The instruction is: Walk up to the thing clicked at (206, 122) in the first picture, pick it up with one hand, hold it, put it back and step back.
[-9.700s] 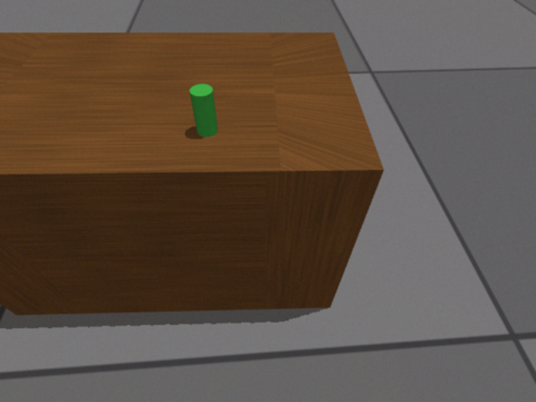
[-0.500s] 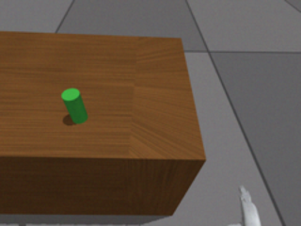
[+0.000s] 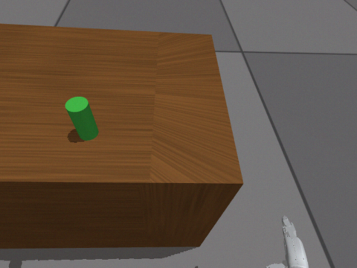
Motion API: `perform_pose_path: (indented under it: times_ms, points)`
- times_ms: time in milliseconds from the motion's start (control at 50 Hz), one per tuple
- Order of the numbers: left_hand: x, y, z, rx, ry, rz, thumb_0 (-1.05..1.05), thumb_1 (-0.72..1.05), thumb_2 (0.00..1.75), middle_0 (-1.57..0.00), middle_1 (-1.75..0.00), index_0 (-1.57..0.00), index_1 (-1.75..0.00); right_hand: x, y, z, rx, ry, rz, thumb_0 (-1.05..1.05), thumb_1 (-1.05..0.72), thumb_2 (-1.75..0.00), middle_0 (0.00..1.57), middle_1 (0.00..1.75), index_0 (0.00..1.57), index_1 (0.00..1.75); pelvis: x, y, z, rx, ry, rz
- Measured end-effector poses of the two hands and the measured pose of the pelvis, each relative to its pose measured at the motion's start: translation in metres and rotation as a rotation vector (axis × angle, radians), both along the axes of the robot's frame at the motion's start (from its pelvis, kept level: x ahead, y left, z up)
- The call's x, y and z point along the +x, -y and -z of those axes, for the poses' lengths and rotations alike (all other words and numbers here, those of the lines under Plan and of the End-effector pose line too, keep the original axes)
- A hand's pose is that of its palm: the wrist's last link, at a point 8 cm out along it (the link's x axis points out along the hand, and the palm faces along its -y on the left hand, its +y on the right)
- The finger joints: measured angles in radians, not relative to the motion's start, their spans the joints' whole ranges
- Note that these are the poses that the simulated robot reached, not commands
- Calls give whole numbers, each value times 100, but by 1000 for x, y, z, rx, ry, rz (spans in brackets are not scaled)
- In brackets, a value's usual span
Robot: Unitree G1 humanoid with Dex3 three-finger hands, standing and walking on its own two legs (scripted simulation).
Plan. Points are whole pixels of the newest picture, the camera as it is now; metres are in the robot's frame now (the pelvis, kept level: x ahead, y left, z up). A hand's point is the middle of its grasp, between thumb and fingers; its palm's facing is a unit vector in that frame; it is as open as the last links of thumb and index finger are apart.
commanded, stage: go down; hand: left
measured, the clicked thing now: (83, 119) +0.47 +0.22 +0.04
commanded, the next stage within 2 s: approach in 0.88 s
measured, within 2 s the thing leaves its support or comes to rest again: neither
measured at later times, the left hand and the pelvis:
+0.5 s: hand out of the picture +0.35 +0.42 +0.16, palm faces +0.24 -0.97 +0.01, open 17.6 cm; pelvis +0.01 +0.01 +0.00, yaw +0 degrees
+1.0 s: hand out of the picture +0.35 +0.41 +0.16, palm faces +0.23 -0.97 +0.00, open 17.6 cm; pelvis +0.00 +0.00 -0.01, yaw +0 degrees
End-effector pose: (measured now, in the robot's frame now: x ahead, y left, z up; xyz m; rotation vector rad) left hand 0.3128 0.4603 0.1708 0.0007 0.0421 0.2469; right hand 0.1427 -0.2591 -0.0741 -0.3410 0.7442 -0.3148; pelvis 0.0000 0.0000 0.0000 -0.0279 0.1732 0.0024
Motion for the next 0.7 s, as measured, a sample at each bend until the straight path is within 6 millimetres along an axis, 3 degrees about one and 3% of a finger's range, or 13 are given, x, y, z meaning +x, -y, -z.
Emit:
perform_pose_path:
  times_ms: [700]
  points:
    - [6,-5,9,-12,7,9,-2,-58,7,-5,-6,-5,-7,10,-10,-5,2,40,-31,-1,53,-6,6,5,6,5,8,-7,5,-9,-16,0]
